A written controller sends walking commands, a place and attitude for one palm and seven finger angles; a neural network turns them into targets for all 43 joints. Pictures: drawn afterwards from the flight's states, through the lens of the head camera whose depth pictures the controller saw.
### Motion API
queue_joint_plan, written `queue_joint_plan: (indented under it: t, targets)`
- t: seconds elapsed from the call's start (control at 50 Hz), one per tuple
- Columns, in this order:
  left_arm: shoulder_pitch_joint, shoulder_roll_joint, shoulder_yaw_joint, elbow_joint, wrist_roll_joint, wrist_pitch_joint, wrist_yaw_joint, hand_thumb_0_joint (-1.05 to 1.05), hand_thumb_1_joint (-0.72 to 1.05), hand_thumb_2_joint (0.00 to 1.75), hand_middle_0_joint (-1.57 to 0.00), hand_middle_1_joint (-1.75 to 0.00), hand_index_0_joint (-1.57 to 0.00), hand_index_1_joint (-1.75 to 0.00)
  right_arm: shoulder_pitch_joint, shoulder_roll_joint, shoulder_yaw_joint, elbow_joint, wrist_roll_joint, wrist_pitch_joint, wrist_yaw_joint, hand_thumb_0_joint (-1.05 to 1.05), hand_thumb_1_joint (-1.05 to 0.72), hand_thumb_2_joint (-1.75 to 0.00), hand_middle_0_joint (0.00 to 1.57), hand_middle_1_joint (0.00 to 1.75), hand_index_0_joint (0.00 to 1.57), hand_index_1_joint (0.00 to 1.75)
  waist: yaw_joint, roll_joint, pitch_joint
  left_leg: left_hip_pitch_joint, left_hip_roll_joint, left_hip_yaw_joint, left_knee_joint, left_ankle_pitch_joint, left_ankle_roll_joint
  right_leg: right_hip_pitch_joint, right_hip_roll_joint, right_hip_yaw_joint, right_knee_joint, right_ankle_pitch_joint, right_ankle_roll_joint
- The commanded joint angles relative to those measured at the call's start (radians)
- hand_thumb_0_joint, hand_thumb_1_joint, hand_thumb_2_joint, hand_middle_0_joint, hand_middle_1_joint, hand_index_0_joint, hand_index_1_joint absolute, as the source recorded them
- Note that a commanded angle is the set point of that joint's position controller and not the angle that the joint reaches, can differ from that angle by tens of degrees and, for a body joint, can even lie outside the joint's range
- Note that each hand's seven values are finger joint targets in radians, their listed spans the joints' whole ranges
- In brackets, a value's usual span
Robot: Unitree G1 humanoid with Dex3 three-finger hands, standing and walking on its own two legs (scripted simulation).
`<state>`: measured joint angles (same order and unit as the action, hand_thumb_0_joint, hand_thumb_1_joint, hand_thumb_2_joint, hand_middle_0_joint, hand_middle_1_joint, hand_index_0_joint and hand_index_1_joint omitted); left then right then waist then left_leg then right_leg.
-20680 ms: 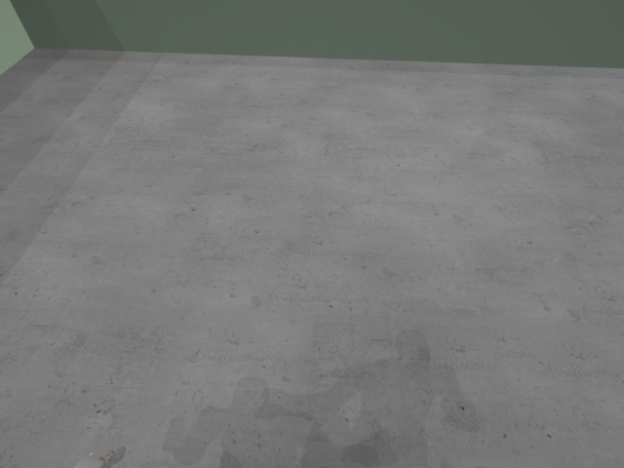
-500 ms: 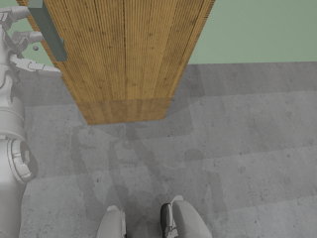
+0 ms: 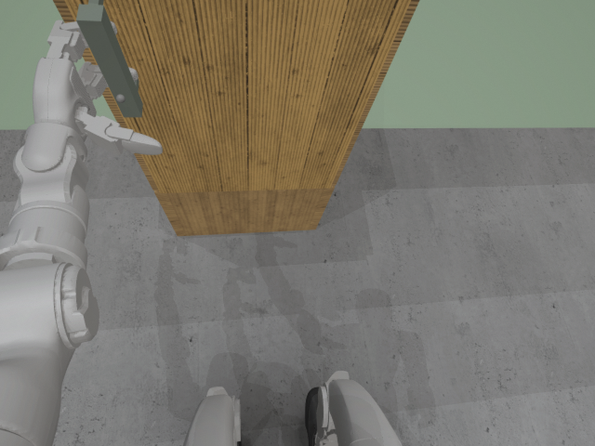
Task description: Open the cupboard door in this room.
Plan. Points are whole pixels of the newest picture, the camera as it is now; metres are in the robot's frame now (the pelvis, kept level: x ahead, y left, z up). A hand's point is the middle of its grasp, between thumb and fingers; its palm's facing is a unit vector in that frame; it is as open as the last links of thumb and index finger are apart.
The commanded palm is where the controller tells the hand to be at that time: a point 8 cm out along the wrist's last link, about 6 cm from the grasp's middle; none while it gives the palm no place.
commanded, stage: slide the fingers in behind the handle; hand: left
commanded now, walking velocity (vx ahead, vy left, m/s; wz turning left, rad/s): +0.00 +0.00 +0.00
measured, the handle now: (116, 56) +0.59 +0.20 +0.07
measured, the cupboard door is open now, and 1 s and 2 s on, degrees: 0 0 34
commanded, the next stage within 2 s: close the thumb around the handle in 0.26 s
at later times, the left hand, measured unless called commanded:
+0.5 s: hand (130, 89) +0.55 +0.18 +0.06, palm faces +0.01 -1.00 -0.02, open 13.4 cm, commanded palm +0.53 +0.22 +0.06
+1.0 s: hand (134, 90) +0.55 +0.18 +0.06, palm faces -0.02 -1.00 +0.00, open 5.7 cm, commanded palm +0.53 +0.22 +0.06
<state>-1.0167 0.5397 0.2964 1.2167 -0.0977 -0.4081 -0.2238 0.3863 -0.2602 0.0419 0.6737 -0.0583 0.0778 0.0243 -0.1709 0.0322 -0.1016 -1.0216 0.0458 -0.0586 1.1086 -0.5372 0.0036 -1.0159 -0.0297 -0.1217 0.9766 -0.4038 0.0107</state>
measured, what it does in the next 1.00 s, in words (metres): stands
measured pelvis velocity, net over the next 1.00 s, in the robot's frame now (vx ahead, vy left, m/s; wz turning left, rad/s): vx -0.01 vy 0.01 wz -0.05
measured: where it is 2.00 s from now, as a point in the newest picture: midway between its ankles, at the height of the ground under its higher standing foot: outside the picture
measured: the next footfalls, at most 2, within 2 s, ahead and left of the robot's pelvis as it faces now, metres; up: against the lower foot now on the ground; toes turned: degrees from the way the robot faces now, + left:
none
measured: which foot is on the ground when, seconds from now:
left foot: down 0.00-1.00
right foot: down 0.00-1.00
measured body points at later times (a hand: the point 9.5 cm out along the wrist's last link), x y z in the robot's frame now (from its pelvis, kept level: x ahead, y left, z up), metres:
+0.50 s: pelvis -0.01 +0.00 -0.01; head +0.16 +0.01 +0.41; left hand +0.54 +0.23 +0.07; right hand -0.06 -0.26 -0.11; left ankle -0.02 +0.11 -0.66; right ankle +0.02 -0.14 -0.66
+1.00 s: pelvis -0.01 +0.01 -0.01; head +0.16 +0.03 +0.41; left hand +0.54 +0.23 +0.07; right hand -0.04 -0.25 -0.11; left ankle -0.02 +0.11 -0.66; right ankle +0.02 -0.14 -0.66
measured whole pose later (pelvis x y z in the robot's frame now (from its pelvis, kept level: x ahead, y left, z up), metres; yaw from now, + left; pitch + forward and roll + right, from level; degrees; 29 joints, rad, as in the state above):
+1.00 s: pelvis -0.01 +0.01 -0.01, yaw -3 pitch +27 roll -4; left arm -1.03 0.59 0.45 1.23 -0.04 -0.38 -0.25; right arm 0.41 -0.26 0.07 0.60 -0.05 0.09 0.01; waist -0.22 0.04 -0.10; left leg -1.05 0.06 0.00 1.13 -0.54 0.02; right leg -1.07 -0.01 -0.06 1.00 -0.39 0.02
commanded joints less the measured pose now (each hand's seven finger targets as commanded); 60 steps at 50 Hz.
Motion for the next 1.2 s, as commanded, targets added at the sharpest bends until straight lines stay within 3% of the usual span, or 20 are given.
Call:
queue_joint_plan:
  t: [0.0,0.04,0.08,0.18,0.2,0.26,0.34,0.4,0.42,0.52,0.66,0.7,0.8,0.84,0.9,0.92,1.0,1.06,1.1,1.18]
  targets:
    - [-0.534,0.192,0.097,-0.156,0.008,-0.052,-0.001,0.00,-0.50,0.30,-0.30,-1.20,-0.30,-1.20,0.227,-0.193,-0.058,-0.031,0.004,-0.007,-0.020,0.00,-0.90,-0.90,0.20,0.30,0.20,0.30,-0.091,0.190,-0.477,0.399,-0.015,-0.038,-0.106,0.529,0.001,0.163,0.077,0.039,-0.046,0.300,-0.042]
    - [-0.494,0.266,0.155,-0.167,0.041,-0.055,0.033,0.00,-0.50,0.30,-0.30,-1.20,-0.30,-1.20,0.229,-0.188,-0.053,-0.060,-0.001,-0.006,-0.014,0.00,-0.90,-0.90,0.20,0.30,0.20,0.30,-0.063,0.184,-0.525,0.365,-0.020,-0.023,-0.097,0.557,0.006,0.218,0.071,0.050,-0.028,0.349,-0.038]
    - [-0.467,0.222,0.104,-0.203,0.068,-0.071,0.031,0.00,-0.50,0.30,-0.30,-1.20,-0.30,-1.20,0.220,-0.176,-0.055,-0.080,0.002,-0.005,-0.004,0.00,-0.90,-0.90,0.20,0.30,0.20,0.30,-0.068,0.176,-0.533,0.354,-0.021,-0.005,-0.092,0.550,0.013,0.246,0.072,0.062,-0.032,0.375,-0.032]
    - [-0.430,0.305,0.179,-0.195,0.033,-0.060,-0.009,0.00,-0.50,0.30,-0.30,-1.20,-0.30,-1.20,0.215,-0.188,-0.055,-0.105,0.018,0.004,-0.016,0.00,-0.90,-0.90,0.20,0.30,0.20,0.30,-0.054,0.112,-0.539,0.271,-0.023,0.016,-0.106,0.470,0.022,0.339,0.076,0.079,-0.042,0.384,-0.027]
    - [-0.425,0.334,0.202,-0.206,0.032,-0.062,-0.011,0.00,-0.50,0.30,-0.30,-1.20,-0.30,-1.20,0.217,-0.190,-0.053,-0.111,0.018,0.003,-0.018,0.00,-0.90,-0.90,0.20,0.30,0.20,0.30,-0.041,0.153,-0.555,0.286,-0.023,0.013,-0.106,0.480,0.020,0.330,0.076,0.079,-0.034,0.380,-0.032]
    - [-0.428,0.339,0.192,-0.160,0.041,-0.046,-0.009,0.00,-0.50,0.30,-0.30,-1.20,-0.30,-1.20,0.216,-0.190,-0.049,-0.106,0.021,0.001,-0.023,0.00,-0.90,-0.90,0.20,0.30,0.20,0.30,-0.062,0.090,-0.482,0.222,-0.021,0.020,-0.106,0.410,0.027,0.309,0.076,0.083,-0.048,0.329,-0.021]
    - [-0.491,0.373,0.195,-0.180,0.053,-0.050,-0.006,0.00,-0.50,0.30,-0.30,-1.20,-0.30,-1.20,0.226,-0.195,-0.046,-0.103,0.018,-0.006,-0.032,0.00,-0.90,-0.90,0.20,0.30,0.20,0.30,-0.070,0.136,-0.516,0.241,-0.019,0.011,-0.101,0.404,0.027,0.278,0.073,0.085,-0.039,0.303,-0.021]
    - [-0.497,0.335,0.176,-0.187,0.043,-0.057,-0.017,0.00,-0.33,0.37,-0.31,-1.22,-0.31,-1.22,0.238,-0.196,-0.050,-0.095,0.014,-0.013,-0.030,0.00,-0.90,-0.90,0.20,0.30,0.20,0.30,-0.078,0.185,-0.552,0.308,-0.016,0.004,-0.093,0.460,0.021,0.235,0.074,0.074,-0.031,0.314,-0.026]
    - [-0.479,0.355,0.192,-0.165,0.043,-0.052,-0.019,0.00,-0.28,0.40,-0.32,-1.22,-0.32,-1.22,0.240,-0.202,-0.051,-0.089,0.015,-0.010,-0.031,0.00,-0.90,-0.90,0.20,0.30,0.20,0.30,-0.076,0.150,-0.545,0.298,-0.013,-0.002,-0.091,0.457,0.020,0.232,0.074,0.072,-0.032,0.307,-0.023]
    - [-0.516,0.375,0.190,-0.179,0.051,-0.039,-0.019,0.00,0.00,0.52,-0.34,-1.25,-0.34,-1.25,0.245,-0.208,-0.049,-0.087,0.015,-0.007,-0.033,0.00,-0.90,-0.90,0.20,0.30,0.20,0.30,-0.079,0.179,-0.543,0.301,-0.012,-0.009,-0.094,0.450,0.019,0.213,0.073,0.069,-0.030,0.287,-0.024]
    - [-0.494,0.346,0.178,-0.159,0.046,-0.018,-0.015,0.00,0.40,0.68,-0.36,-1.30,-0.36,-1.30,0.253,-0.208,-0.050,-0.082,0.013,-0.001,-0.031,0.00,-0.90,-0.90,0.20,0.30,0.20,0.30,-0.086,0.164,-0.513,0.313,-0.008,-0.011,-0.094,0.469,0.018,0.196,0.075,0.063,-0.040,0.292,-0.023]
    - [-0.498,0.355,0.188,-0.195,0.047,-0.028,-0.014,0.00,0.51,0.73,-0.37,-1.31,-0.37,-1.31,0.253,-0.207,-0.052,-0.088,0.011,0.000,-0.030,0.00,-0.90,-0.90,0.20,0.30,0.20,0.30,-0.076,0.196,-0.554,0.339,-0.010,-0.008,-0.091,0.498,0.016,0.207,0.076,0.064,-0.032,0.315,-0.028]
    - [-0.463,0.339,0.186,-0.200,0.037,-0.034,-0.015,0.00,0.79,0.85,-0.39,-1.34,-0.39,-1.34,0.250,-0.203,-0.052,-0.093,0.012,0.001,-0.026,0.00,-0.90,-0.90,0.20,0.30,0.20,0.30,-0.070,0.175,-0.535,0.338,-0.008,-0.009,-0.095,0.516,0.014,0.219,0.079,0.061,-0.034,0.332,-0.029]
    - [-0.458,0.345,0.188,-0.230,0.042,-0.043,-0.014,0.00,0.90,0.90,-0.40,-1.35,-0.40,-1.35,0.244,-0.202,-0.054,-0.095,0.011,0.003,-0.024,0.00,-0.90,-0.90,0.20,0.30,0.20,0.30,-0.059,0.210,-0.559,0.368,-0.007,-0.011,-0.097,0.542,0.008,0.215,0.077,0.059,-0.031,0.336,-0.029]
    - [-0.449,0.310,0.169,-0.197,0.035,-0.041,-0.012,0.00,0.90,0.90,-0.40,-1.35,-0.40,-1.35,0.241,-0.200,-0.053,-0.091,0.013,0.004,-0.024,0.00,-0.90,-0.90,0.20,0.30,0.20,0.30,-0.075,0.178,-0.504,0.353,-0.005,-0.011,-0.098,0.529,0.011,0.194,0.080,0.056,-0.037,0.324,-0.028]
    - [-0.456,0.346,0.196,-0.196,0.038,-0.040,-0.008,0.00,0.90,0.90,-0.40,-1.35,-0.40,-1.35,0.242,-0.204,-0.053,-0.093,0.014,0.007,-0.027,0.00,-0.90,-0.90,0.20,0.30,0.20,0.30,-0.069,0.168,-0.510,0.344,-0.004,-0.013,-0.101,0.519,0.009,0.203,0.079,0.057,-0.036,0.318,-0.026]
    - [-0.453,0.357,0.218,-0.214,0.045,-0.047,0.020,0.00,0.90,0.90,-0.40,-1.35,-0.40,-1.35,0.242,-0.198,-0.053,-0.102,0.009,0.004,-0.024,0.00,-0.90,-0.90,0.20,0.30,0.20,0.30,-0.054,0.191,-0.539,0.359,-0.008,-0.009,-0.096,0.546,0.008,0.213,0.078,0.058,-0.026,0.337,-0.029]
    - [-0.451,0.297,0.174,-0.232,0.047,-0.058,0.024,0.00,0.90,0.90,-0.40,-1.35,-0.40,-1.35,0.236,-0.192,-0.057,-0.100,0.010,0.003,-0.019,0.00,-0.90,-0.90,0.20,0.30,0.20,0.30,-0.064,0.179,-0.550,0.374,-0.007,-0.009,-0.093,0.563,0.005,0.217,0.078,0.058,-0.029,0.350,-0.025]
    - [-0.435,0.333,0.201,-0.236,0.047,-0.068,0.023,0.00,0.90,0.90,-0.40,-1.35,-0.40,-1.35,0.239,-0.195,-0.056,-0.103,0.009,0.004,-0.020,0.00,-0.90,-0.90,0.20,0.30,0.20,0.30,-0.051,0.175,-0.562,0.362,-0.009,-0.007,-0.094,0.565,0.007,0.245,0.079,0.063,-0.024,0.368,-0.029]
    - [-0.436,0.305,0.175,-0.253,0.048,-0.072,0.018,0.00,0.90,0.90,-0.40,-1.35,-0.40,-1.35,0.232,-0.194,-0.059,-0.099,0.011,0.005,-0.019,0.00,-0.90,-0.90,0.20,0.30,0.20,0.30,-0.051,0.182,-0.559,0.382,-0.009,-0.008,-0.101,0.555,0.005,0.238,0.079,0.063,-0.032,0.350,-0.027]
